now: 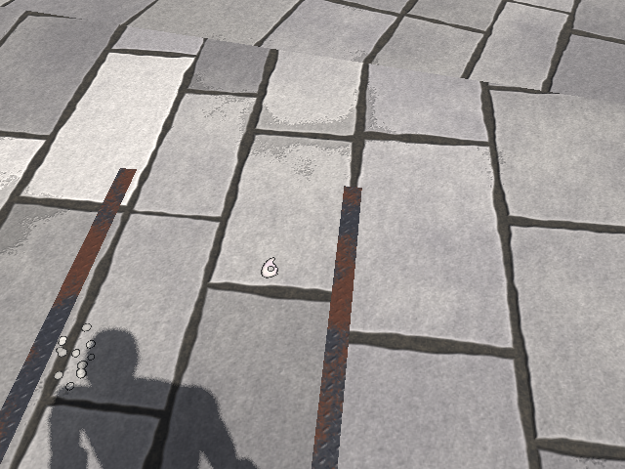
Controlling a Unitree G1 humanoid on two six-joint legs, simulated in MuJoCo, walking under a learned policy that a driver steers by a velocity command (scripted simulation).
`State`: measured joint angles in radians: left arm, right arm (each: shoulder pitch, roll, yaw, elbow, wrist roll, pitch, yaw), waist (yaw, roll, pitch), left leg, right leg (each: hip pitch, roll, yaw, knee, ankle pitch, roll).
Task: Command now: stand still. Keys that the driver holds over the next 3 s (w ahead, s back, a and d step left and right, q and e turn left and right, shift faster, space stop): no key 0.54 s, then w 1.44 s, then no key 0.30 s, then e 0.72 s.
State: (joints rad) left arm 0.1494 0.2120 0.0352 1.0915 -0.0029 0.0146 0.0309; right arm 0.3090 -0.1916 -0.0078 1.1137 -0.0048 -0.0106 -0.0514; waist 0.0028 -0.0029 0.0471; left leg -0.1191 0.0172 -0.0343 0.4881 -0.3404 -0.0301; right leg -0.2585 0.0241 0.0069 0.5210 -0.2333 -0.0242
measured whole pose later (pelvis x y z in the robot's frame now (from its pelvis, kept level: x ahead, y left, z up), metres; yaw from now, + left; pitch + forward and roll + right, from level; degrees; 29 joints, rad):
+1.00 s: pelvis +0.11 -0.01 +0.01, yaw +0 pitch +1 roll +0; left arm 0.41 0.19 0.03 1.08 -0.01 -0.11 -0.02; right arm 0.30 -0.23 -0.06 0.97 0.04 -0.11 0.00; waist 0.03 0.02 -0.02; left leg -0.51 0.05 0.00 1.18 -0.29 0.07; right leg -0.08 0.04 -0.04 0.35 -0.29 -0.05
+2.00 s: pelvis +0.67 -0.01 +0.00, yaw +0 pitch +2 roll +0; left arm 0.17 0.24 0.05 0.89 0.00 -0.10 -0.03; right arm 0.30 -0.27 -0.05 0.97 0.03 -0.10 0.00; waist -0.01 0.02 0.03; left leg -0.40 0.04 -0.03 1.17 -0.37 0.05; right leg -0.34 0.02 -0.07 0.46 -0.14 -0.06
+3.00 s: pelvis +0.83 -0.03 +0.01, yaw -20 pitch +3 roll +3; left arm 0.24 0.27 0.08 0.80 -0.01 0.00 0.04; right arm 0.04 -0.30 -0.10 0.88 0.00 0.00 -0.06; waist 0.02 0.02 0.03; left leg -0.52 -0.02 -0.07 0.90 -0.31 -0.06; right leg -0.28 0.04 0.09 0.43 -0.18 -0.06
